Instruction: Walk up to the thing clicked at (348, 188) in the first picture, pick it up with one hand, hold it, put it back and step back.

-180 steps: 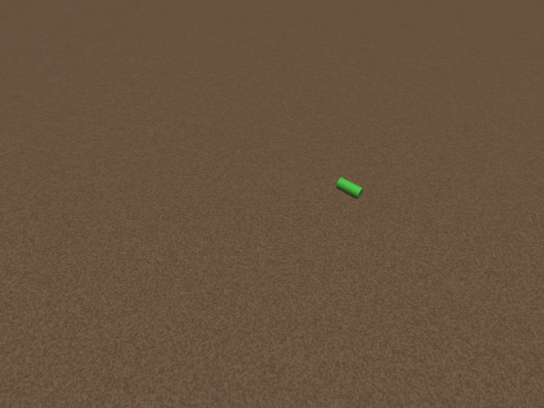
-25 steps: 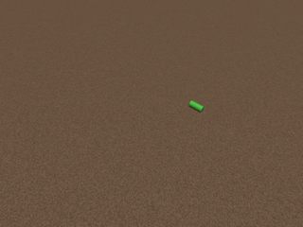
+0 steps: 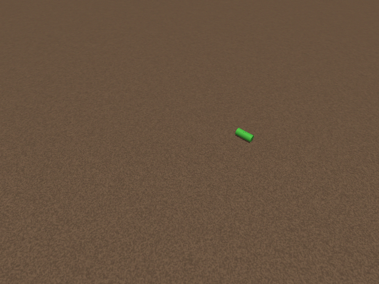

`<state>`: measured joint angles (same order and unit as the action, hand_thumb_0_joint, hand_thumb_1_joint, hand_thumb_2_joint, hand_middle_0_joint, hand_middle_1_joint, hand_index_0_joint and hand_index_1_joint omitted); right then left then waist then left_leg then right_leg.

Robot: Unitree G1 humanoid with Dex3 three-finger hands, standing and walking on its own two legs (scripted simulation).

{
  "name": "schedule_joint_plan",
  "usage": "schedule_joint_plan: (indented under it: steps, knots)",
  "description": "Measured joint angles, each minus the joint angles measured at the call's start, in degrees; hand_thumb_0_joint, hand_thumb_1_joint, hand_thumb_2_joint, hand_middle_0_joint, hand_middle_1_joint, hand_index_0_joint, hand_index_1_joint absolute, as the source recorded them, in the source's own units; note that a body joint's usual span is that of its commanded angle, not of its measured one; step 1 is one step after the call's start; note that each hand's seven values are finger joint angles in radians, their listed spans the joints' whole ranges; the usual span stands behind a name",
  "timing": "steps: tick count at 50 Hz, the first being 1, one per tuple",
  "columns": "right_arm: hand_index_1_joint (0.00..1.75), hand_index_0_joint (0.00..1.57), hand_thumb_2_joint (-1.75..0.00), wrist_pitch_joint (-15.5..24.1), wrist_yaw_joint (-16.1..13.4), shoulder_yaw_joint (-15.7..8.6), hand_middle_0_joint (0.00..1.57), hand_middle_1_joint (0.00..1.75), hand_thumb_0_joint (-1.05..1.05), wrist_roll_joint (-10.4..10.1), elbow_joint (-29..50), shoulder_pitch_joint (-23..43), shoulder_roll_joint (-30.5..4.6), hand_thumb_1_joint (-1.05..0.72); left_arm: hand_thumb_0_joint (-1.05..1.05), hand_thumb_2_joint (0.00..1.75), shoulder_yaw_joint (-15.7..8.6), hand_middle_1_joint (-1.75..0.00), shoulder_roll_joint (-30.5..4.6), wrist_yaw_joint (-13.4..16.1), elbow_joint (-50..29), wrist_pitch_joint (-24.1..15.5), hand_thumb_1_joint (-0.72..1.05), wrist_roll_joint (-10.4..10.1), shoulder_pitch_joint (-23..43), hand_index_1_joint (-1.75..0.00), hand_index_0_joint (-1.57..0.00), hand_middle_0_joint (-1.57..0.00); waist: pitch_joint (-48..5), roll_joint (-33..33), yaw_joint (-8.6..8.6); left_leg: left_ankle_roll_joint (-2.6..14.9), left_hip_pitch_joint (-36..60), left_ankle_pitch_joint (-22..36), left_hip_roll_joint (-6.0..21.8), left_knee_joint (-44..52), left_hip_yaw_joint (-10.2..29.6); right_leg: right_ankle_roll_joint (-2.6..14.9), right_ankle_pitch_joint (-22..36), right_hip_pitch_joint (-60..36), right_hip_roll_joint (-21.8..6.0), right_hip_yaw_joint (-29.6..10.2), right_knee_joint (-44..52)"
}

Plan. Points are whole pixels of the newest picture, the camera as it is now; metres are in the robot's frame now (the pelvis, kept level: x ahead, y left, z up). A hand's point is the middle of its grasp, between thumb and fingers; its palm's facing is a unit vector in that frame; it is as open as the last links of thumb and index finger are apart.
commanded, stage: stand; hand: left
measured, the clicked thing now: (244, 134) +1.29 -0.46 -0.76
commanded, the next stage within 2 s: walk up in 0.12 s
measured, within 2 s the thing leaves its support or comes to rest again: neither
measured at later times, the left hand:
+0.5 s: hand (109, 276) +0.20 +0.19 -0.15, palm faces -0.22 -0.87 -0.45, open 7.3 cm
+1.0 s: hand (158, 189) +0.46 +0.09 -0.17, palm faces -0.46 -0.80 -0.39, open 7.3 cm
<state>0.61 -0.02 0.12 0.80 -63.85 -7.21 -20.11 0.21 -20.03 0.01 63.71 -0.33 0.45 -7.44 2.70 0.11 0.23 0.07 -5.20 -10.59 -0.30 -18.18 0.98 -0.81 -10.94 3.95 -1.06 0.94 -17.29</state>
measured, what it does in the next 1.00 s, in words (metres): walks ahead, turning right: right foot, then left foot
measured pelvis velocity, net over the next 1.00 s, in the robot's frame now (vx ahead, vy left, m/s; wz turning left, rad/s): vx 0.30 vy -0.14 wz -0.49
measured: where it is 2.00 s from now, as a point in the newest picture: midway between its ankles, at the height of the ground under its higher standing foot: (232, 212)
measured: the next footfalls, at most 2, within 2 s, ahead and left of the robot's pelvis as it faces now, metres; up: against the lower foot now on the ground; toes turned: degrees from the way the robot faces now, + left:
right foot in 0.46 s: +0.13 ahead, -0.24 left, +0.00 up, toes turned -21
left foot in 0.90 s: +0.46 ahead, -0.08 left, +0.00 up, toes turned -22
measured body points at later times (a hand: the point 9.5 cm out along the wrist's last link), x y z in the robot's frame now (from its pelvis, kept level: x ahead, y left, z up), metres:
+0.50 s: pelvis +0.06 -0.09 -0.04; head +0.06 -0.12 +0.41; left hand +0.21 +0.24 -0.12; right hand +0.05 -0.45 -0.16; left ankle +0.00 +0.11 -0.73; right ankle +0.09 -0.23 -0.75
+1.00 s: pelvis +0.30 -0.14 -0.03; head +0.33 -0.15 +0.42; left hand +0.48 +0.13 -0.15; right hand +0.24 -0.47 -0.12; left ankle +0.42 -0.06 -0.75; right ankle +0.13 -0.22 -0.69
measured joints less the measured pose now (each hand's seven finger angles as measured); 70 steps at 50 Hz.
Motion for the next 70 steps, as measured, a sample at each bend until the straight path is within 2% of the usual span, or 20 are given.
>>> schedule_joint_plan:
  steps: [7, 10, 14, 18, 22, 23, 25, 28, 31, 38, 43, 46, 48, 50, 53, 59, 64, 66, 68, 70]
  knots:
    - [0.3, 0.21, -0.9, 0.1, 0.4, -0.6, 0.21, 0.3, 0.0, 0.4, 0.5, -0.4, 0.1, -0.91, 0.0, 0.9, -0.8, -0.3, -0.1, -0.8, -0.8, 0.6, 0.91, 0.3, -0.8, -0.3, -0.21, -0.2, 0.2, 0.1, -0.39, 0.42, -0.7, -0.7, -0.1, -0.6, -0.7, 0.37, -1.4, 1.5, -0.1, -0.8, -2.0]
    - [0.3, 0.21, -0.9, 1.8, 1.3, -3.0, 0.21, 0.3, 0.0, 1.2, 4.2, -0.8, -0.2, -0.91, 0.0, 0.9, -2.7, -0.3, -1.2, -3.1, -3.4, 2.0, 0.91, 1.1, -3.8, -0.3, -0.21, -0.2, 0.2, 0.5, -1.24, 1.03, -1.3, -2.5, 0.8, -3.1, -4.9, 1.5, -9.8, 9.2, -0.1, -1.8, -16.8]
    - [0.3, 0.21, -0.9, 3.3, 1.4, -4.6, 0.21, 0.3, 0.0, 1.5, 8.0, -2.8, -1.4, -0.9, 0.01, 0.9, -4.1, -0.3, -3.3, -5.2, -4.6, 3.4, 0.91, 1.5, -5.3, -0.3, -0.21, -0.2, 0.2, 0.5, 0.36, 0.34, 0.2, -3.8, 2.4, -2.7, -7.4, 1.22, -11.9, 18.1, -1.8, -1.0, -30.8]
    - [0.3, 0.21, -0.9, 2.6, 1.8, -5.8, 0.21, 0.3, 0.0, 2.4, 8.7, -5.0, -4.1, -0.9, 0.01, 0.9, -5.3, -0.3, -4.7, -6.8, -7.4, 2.7, 0.91, 1.0, -6.3, -0.3, -0.21, -0.2, 0.2, -0.5, -0.15, -1.06, 3.4, -6.2, 4.7, -2.9, -10.0, 0.85, -9.8, 20.3, -4.9, -0.4, -28.0]
    - [0.3, 0.21, -0.9, 1.9, 2.2, -6.7, 0.21, 0.3, 0.0, 2.5, 9.3, -5.4, -6.3, -0.9, 0.01, 0.9, -6.0, -0.3, -6.1, -7.1, -8.8, 1.8, 0.91, 1.1, -7.3, -0.3, -0.21, -0.2, -0.1, -0.7, -0.26, -2.82, 4.8, -12.4, 7.1, -9.2, -12.9, 1.05, -5.8, 18.3, -6.7, 1.0, -21.5]
    - [0.3, 0.21, -0.9, 1.7, 2.2, -6.8, 0.21, 0.3, 0.0, 2.4, 9.5, -5.3, -6.8, -0.9, 0.01, 0.9, -6.3, -0.3, -6.2, -6.9, -9.0, 1.4, 0.91, 1.2, -7.4, -0.3, -0.21, -0.2, -0.2, -1.4, -0.25, -2.47, 4.3, -15.0, 8.5, -12.6, -13.1, 0.64, -3.4, 17.9, -5.9, 1.5, -21.5]
    - [0.3, 0.21, -0.9, 0.7, 1.9, -7.0, 0.21, 0.3, 0.0, 2.1, 9.6, -5.1, -7.7, -0.91, 0.01, 0.9, -6.6, -0.3, -5.3, -5.9, -9.7, 0.0, 0.91, 1.3, -7.0, -0.3, -0.21, -0.2, 0.5, -4.4, -0.17, 0.01, 0.2, -18.9, 11.5, -25.4, -8.5, 0.79, -6.3, 17.6, -3.0, 3.3, -25.4]
    - [0.29, 0.2, -0.9, -0.3, 2.5, -5.9, 0.2, 0.3, 0.01, 1.4, 9.5, -4.2, -6.9, -0.91, 0.0, 0.9, -6.1, -0.29, -3.6, -4.7, -11.3, -1.4, 0.91, 0.3, -8.4, -0.3, -0.21, -0.2, 0.8, -4.2, -2.18, -0.08, -8.5, -18.5, 6.4, -43.4, -2.8, 1.92, -8.4, 15.4, -1.2, 1.8, -24.9]
    - [0.29, 0.2, -0.9, 0.6, 3.3, -4.8, 0.2, 0.3, 0.01, 0.2, 10.8, -2.8, -6.0, -0.91, 0.0, 0.9, -4.5, -0.3, -1.4, -3.8, -11.2, -1.6, 0.91, -0.4, -10.7, -0.3, -0.21, -0.2, 1.3, -4.7, -2.72, 0.58, -15.8, -12.6, 4.8, -47.2, -2.4, 2.3, -6.1, 10.1, 0.7, 0.2, -17.4]
    - [0.29, 0.2, -0.9, 1.0, 4.8, -4.2, 0.21, 0.3, 0.0, 1.0, 14.6, -3.8, -4.1, -0.91, 0.01, 0.9, -3.1, -0.3, -0.5, -3.2, -12.3, -2.7, 0.9, -0.4, -14.7, -0.3, -0.21, -0.21, 1.9, -4.3, -2.42, -0.86, -24.2, -4.5, 6.7, -31.6, -0.5, 2.9, -6.4, 2.0, 3.5, -2.8, -8.9]
    - [0.3, 0.2, -0.9, 0.8, 4.9, -4.9, 0.21, 0.3, 0.0, 1.5, 14.4, -4.8, -4.6, -0.91, 0.01, 0.9, -3.1, -0.3, -1.7, -2.9, -14.4, -3.6, 0.9, -0.1, -15.5, -0.31, -0.21, -0.21, 1.9, -3.8, -2.39, -1.12, -23.2, -0.5, 7.0, -20.2, -0.4, 1.55, -11.7, -1.0, 3.9, -4.5, -10.4]
    - [0.3, 0.2, -0.9, 1.8, 4.6, -5.4, 0.21, 0.3, 0.0, 1.6, 14.9, -5.2, -4.3, -0.91, 0.01, 0.9, -3.3, -0.3, -3.4, -2.4, -14.9, -3.5, 0.9, -0.1, -15.4, -0.31, -0.21, -0.21, 1.7, -1.6, -1.63, -0.5, -20.0, 3.2, 5.1, -16.2, -2.1, 0.67, -17.4, -1.5, 2.2, -5.7, -15.7]
    - [0.3, 0.2, -0.9, 3.1, 4.2, -5.4, 0.21, 0.3, 0.0, 2.2, 16.0, -4.8, -3.3, -0.91, 0.01, 0.9, -3.7, -0.3, -4.3, -1.5, -14.5, -2.8, 0.9, -0.5, -13.9, -0.3, -0.21, -0.21, 2.8, 1.3, -1.02, -0.44, -19.0, 0.2, 3.6, -19.2, -4.7, 1.85, -18.0, 3.1, 0.7, -7.6, -28.9]
    - [0.3, 0.2, -0.9, 3.9, 4.0, -5.2, 0.21, 0.3, 0.0, 1.6, 17.1, -5.2, -2.8, -0.91, 0.01, 0.9, -3.2, -0.3, -4.5, -0.8, -14.4, -2.4, 0.91, -0.8, -12.7, -0.3, -0.21, -0.2, 3.1, 1.2, 0.06, -0.13, -17.2, -2.8, 4.2, -20.0, -5.7, 3.27, -17.3, 9.4, 2.5, -7.1, -42.4]
    - [0.3, 0.21, -0.9, 3.8, 3.6, -4.5, 0.21, 0.3, 0.0, 0.7, 17.7, -6.9, -1.8, -0.91, 0.01, 0.9, -2.7, -0.3, -5.4, -1.1, -14.6, -3.0, 0.91, -1.1, -11.3, -0.3, -0.21, -0.2, 2.7, 1.5, 1.37, 0.15, -11.9, -3.6, 4.7, -15.8, -7.0, 3.63, -12.9, 17.0, 2.3, -4.1, -50.3]
    - [0.3, 0.21, -0.9, 3.8, 3.2, -3.5, 0.21, 0.3, 0.0, 0.5, 17.7, -11.2, -2.6, -0.91, 0.01, 0.9, -3.2, -0.3, -6.1, -2.7, -16.7, -3.1, 0.91, -1.7, -8.2, -0.3, -0.21, -0.2, 2.4, 1.7, 2.71, 0.26, -4.1, -5.2, 3.6, -9.4, -9.5, 1.94, -8.0, 24.1, -1.4, -2.6, -37.1]
    - [0.3, 0.21, -0.9, 2.7, 3.2, -3.8, 0.21, 0.3, 0.0, 0.6, 17.8, -12.7, -4.6, -0.9, 0.0, 0.9, -3.0, -0.3, -4.8, -3.3, -16.8, -3.1, 0.91, -0.8, -6.7, -0.3, -0.21, -0.2, 2.7, -0.5, 3.55, -0.75, -0.6, -10.7, 3.9, -11.8, -11.4, 2.29, -2.2, 22.5, -2.2, -0.3, -21.6]
    - [0.3, 0.21, -0.9, 2.0, 3.2, -4.0, 0.21, 0.3, 0.0, 0.5, 17.8, -13.3, -5.2, -0.9, 0.0, 0.9, -3.0, -0.3, -4.5, -3.3, -16.6, -3.7, 0.91, -0.6, -7.0, -0.3, -0.21, -0.2, 2.3, -1.6, 3.61, -1.06, -0.2, -15.0, 4.9, -16.2, -11.7, 2.7, 2.1, 19.9, -1.3, 0.6, -17.5]
    - [0.3, 0.21, -0.9, 1.0, 2.9, -4.3, 0.21, 0.3, 0.0, 0.4, 17.0, -12.8, -5.5, -0.91, 0.0, 0.9, -3.2, -0.3, -3.4, -2.7, -16.4, -4.3, 0.91, -0.3, -6.4, -0.3, -0.21, -0.2, 2.9, -4.5, 3.31, 0.49, -2.6, -18.0, 7.1, -26.2, -8.8, 2.74, -0.4, 19.1, 0.8, 1.8, -20.7]
    - [0.29, 0.2, -0.9, -0.2, 2.9, -3.8, 0.21, 0.3, 0.0, 0.6, 16.4, -12.3, -4.8, -0.91, 0.0, 0.9, -2.8, -0.3, -2.9, -2.2, -16.9, -4.7, 0.91, -0.5, -6.7, -0.3, -0.21, -0.2, 2.6, -4.3, 2.06, 0.88, -7.4, -19.7, 4.6, -37.8, -5.1, 3.11, -3.3, 18.4, 0.7, 1.2, -22.6]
